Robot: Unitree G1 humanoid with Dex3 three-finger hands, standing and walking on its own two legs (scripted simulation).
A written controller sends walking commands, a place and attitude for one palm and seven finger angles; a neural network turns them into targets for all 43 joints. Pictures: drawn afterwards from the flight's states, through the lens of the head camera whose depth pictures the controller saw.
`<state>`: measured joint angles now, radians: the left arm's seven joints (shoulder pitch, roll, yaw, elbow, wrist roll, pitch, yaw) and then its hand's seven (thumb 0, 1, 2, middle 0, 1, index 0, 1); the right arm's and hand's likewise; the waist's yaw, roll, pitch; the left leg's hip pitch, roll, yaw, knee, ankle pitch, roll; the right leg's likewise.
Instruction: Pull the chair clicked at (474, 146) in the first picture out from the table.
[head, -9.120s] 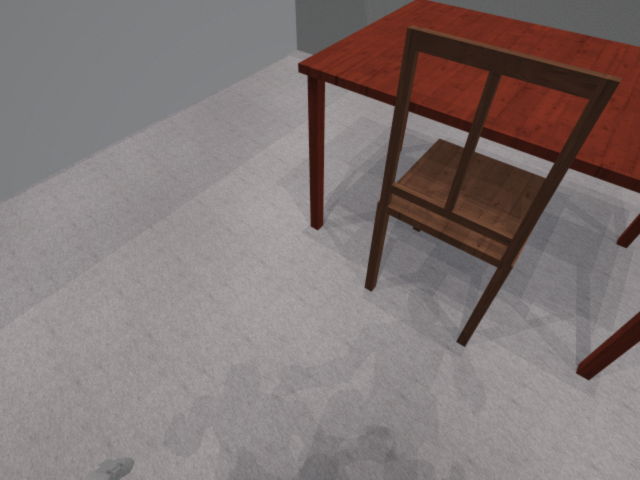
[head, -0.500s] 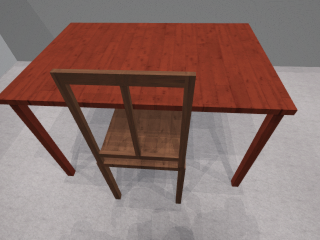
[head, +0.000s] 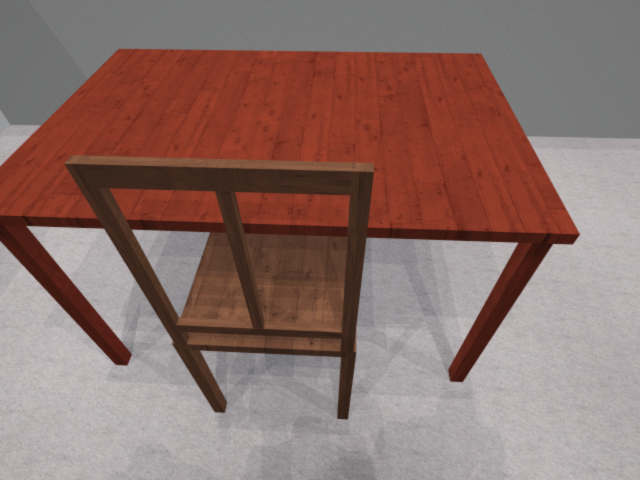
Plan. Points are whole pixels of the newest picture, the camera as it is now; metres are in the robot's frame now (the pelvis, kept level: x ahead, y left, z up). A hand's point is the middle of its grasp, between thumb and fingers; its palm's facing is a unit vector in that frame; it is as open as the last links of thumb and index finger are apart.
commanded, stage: come to a stop and stand still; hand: left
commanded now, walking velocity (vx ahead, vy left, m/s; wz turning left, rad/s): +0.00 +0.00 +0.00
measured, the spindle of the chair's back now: (245, 270) +0.45 +0.16 -0.05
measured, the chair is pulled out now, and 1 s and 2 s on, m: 0.00 0.00 0.00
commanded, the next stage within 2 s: look again from close up in 0.62 s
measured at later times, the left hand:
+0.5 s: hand out of the picture +0.07 +0.16 -0.17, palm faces +0.00 -0.98 -0.21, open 7.3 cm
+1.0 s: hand out of the picture +0.06 +0.15 -0.17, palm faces +0.00 -0.98 -0.20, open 7.4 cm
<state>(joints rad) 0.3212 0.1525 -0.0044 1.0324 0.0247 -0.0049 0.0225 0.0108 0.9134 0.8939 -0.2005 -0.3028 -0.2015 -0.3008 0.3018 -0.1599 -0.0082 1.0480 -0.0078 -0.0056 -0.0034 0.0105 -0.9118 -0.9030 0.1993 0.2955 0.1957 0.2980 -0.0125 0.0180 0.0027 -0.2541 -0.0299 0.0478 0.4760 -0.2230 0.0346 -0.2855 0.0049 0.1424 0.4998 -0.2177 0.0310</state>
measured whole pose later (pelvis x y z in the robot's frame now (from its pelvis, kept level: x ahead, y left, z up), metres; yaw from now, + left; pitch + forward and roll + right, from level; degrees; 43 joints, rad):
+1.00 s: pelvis +0.05 -0.02 +0.01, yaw +1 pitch -1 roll +0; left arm 0.29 0.17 -0.02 1.07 0.01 -0.02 0.03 0.01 0.91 0.89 -0.20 -0.30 -0.20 -0.30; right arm 0.27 -0.15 0.01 1.13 0.00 -0.03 -0.02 0.01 -0.91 -0.90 0.20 0.30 0.20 0.30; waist -0.01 0.00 0.02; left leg -0.14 0.01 0.02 0.41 -0.26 -0.01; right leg -0.16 0.04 0.11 0.42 -0.24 0.00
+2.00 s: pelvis +0.03 -0.01 +0.00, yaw +4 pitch -1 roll +0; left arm 0.44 0.21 0.02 0.30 -0.13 -0.01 0.10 0.04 0.91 0.88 -0.20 -0.30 -0.20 -0.30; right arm 0.34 -0.21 0.02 0.93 0.03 -0.22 -0.06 0.02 -0.92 -0.90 0.20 0.30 0.20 0.30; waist -0.02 0.03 0.01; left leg -0.24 -0.03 -0.03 0.53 -0.28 0.01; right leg -0.23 0.00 0.06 0.52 -0.28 0.02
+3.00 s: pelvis +0.00 -0.02 -0.10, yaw +5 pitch +16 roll -3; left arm 0.41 0.29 0.14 -0.06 -0.28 -0.31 -0.35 0.00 -0.23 0.41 -0.09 -0.13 -0.09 -0.12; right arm 0.21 -0.26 -0.02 0.53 0.05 -0.23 -0.07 0.02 -0.91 -0.90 0.20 0.30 0.20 0.30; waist -0.04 0.02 -0.15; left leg -0.96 -0.01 -0.09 1.23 -0.54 0.00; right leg -0.92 0.04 -0.01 1.17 -0.53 0.01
